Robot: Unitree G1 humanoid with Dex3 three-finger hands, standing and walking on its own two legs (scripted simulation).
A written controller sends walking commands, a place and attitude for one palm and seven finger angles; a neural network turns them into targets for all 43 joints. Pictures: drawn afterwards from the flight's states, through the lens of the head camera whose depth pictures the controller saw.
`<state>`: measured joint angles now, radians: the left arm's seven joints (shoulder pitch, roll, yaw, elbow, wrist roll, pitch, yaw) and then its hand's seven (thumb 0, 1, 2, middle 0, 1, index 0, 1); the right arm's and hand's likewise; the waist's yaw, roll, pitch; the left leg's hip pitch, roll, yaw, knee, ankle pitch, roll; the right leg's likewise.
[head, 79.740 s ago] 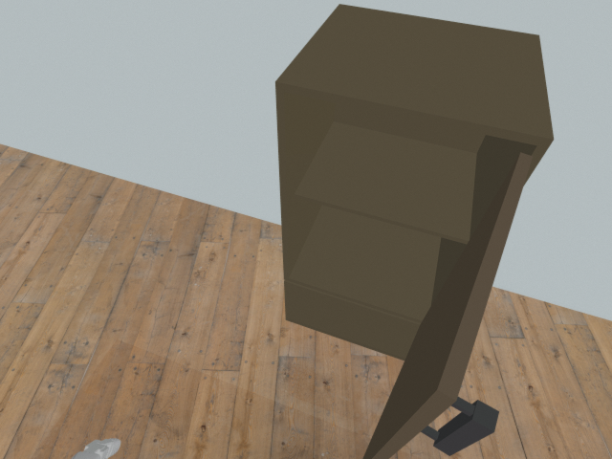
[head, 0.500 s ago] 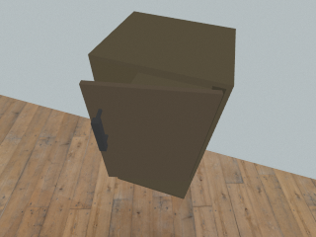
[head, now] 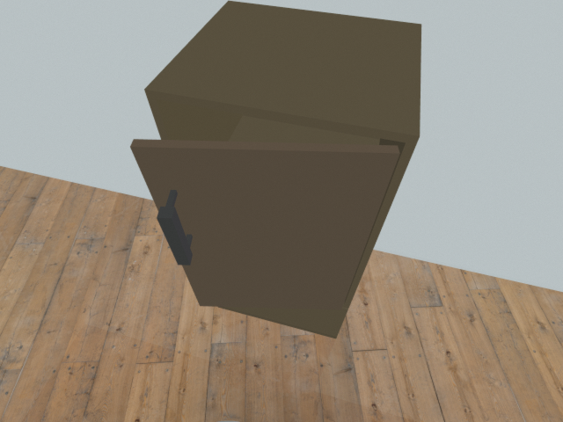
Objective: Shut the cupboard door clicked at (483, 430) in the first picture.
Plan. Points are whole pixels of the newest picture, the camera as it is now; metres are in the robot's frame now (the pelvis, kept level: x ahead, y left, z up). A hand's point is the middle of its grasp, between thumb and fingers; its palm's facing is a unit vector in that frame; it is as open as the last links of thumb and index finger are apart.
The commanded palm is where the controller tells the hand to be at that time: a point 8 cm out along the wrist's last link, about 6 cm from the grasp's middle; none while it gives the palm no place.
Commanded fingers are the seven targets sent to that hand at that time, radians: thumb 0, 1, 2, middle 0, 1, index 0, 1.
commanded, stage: come to a stop and stand still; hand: left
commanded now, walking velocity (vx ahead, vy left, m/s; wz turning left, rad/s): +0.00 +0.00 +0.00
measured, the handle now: (179, 228) +0.42 +0.23 -0.04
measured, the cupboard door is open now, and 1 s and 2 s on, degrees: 14 14 14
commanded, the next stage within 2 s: look again from close up in 1.62 s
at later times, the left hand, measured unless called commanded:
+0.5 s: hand out of the picture -0.02 +0.25 -0.16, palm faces +0.03 -0.97 -0.24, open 7.4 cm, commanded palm none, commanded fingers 0.00 0.90 0.90 -0.20 -0.30 -0.20 -0.30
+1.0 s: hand out of the picture -0.01 +0.21 -0.17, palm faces +0.04 -0.98 -0.17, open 7.4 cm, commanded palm none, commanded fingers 0.00 0.90 0.90 -0.20 -0.30 -0.20 -0.30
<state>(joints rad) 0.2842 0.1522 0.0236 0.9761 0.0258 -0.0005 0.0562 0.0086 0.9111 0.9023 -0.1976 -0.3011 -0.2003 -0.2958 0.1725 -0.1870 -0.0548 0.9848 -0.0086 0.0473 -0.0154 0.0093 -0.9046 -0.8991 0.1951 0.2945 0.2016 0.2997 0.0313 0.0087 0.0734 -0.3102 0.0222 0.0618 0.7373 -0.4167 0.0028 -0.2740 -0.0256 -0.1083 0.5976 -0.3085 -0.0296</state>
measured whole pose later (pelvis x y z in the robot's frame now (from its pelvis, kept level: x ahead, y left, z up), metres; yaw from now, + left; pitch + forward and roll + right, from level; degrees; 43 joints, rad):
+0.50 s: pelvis -0.04 +0.05 +0.01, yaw +1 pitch -2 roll -1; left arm 0.29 0.19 0.00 1.00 0.02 0.02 0.03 0.01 0.91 0.90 -0.20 -0.30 -0.20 -0.30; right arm 0.30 -0.19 0.00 1.02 -0.03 0.02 0.00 0.01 -0.91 -0.90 0.20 0.29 0.20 0.30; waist 0.00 0.02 0.03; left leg -0.23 -0.07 0.07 0.46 -0.20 0.10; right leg -0.27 -0.03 0.02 0.49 -0.23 -0.01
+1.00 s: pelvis +0.00 +0.04 +0.01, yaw +1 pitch -1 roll +0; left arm 0.29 0.14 -0.02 1.09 0.01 0.00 0.04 0.01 0.91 0.90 -0.20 -0.30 -0.20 -0.30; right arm 0.25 -0.17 0.01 1.09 -0.01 -0.03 -0.03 0.01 -0.91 -0.90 0.20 0.29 0.20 0.30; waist 0.01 -0.01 0.04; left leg -0.17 -0.07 0.06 0.44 -0.25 0.09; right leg -0.21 -0.02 0.04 0.47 -0.24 0.03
